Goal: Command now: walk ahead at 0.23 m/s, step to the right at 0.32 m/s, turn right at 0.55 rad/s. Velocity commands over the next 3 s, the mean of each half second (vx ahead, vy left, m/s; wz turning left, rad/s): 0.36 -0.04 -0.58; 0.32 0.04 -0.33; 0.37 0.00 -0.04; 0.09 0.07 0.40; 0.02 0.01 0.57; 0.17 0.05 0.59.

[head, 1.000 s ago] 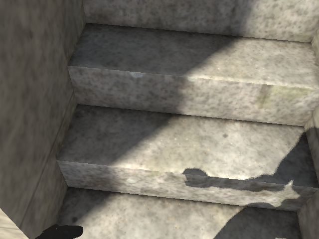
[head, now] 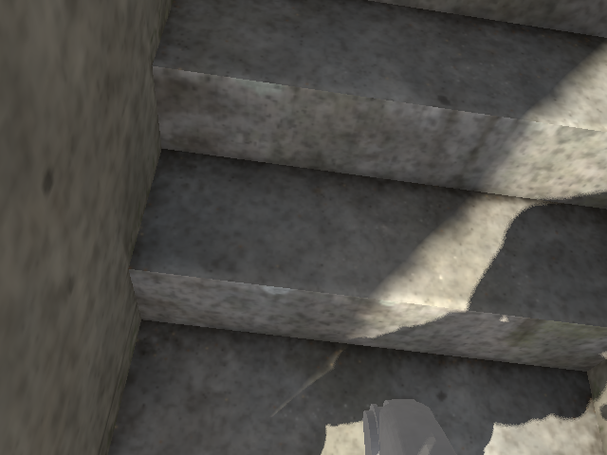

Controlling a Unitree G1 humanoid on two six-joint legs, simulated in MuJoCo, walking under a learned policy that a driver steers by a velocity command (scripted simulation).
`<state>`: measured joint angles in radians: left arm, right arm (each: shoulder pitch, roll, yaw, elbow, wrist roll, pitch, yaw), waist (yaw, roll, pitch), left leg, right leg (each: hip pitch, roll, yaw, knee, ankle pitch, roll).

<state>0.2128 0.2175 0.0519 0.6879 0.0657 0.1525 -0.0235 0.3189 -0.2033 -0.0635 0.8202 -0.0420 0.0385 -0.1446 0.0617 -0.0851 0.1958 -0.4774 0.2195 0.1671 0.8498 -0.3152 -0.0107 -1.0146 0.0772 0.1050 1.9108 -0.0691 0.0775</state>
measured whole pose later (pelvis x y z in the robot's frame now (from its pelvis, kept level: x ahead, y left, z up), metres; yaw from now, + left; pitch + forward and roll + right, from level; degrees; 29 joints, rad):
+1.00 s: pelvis +0.19 +0.01 +0.09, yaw -22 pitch +8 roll +3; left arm 0.23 0.27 0.06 0.73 0.06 -0.01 -0.01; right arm 0.16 -0.08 0.05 0.61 -0.05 0.01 0.02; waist -0.03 -0.16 -0.02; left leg -0.65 0.00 0.11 1.32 -0.89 0.05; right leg -0.79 0.17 0.22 1.67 -0.21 -0.10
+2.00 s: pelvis +0.13 -0.18 +0.10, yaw -12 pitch +3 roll +0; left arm -0.09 0.16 -0.08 0.41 -0.06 -0.02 0.09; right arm 0.55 -0.35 -0.07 0.84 -0.08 0.02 0.09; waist 0.01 0.04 0.02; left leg -0.45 -0.01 -0.04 1.07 -0.02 0.03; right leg -0.85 -0.03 -0.39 1.21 -0.76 -0.05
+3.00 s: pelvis -0.12 -0.22 -0.14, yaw +20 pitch +3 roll +2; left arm 0.38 0.24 0.07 0.85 0.00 -0.02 0.08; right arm 0.21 -0.21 -0.06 0.56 -0.03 0.10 0.00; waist 0.00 0.06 0.08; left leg -0.94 0.06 -0.07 1.68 -0.26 -0.04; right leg -0.03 -0.18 -0.30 0.31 -0.30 0.07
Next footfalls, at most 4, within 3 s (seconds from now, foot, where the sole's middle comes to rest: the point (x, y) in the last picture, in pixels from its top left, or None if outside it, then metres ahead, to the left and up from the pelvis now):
0.26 right None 0.10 -0.19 -0.74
0.84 left None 0.22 0.12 -0.57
1.36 right None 0.33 -0.21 -0.54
2.08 left None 0.11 -0.11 -0.74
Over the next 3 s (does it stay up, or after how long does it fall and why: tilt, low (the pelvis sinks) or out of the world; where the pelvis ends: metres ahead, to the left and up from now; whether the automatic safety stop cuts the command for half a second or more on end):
stays up -0.12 -0.22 -0.14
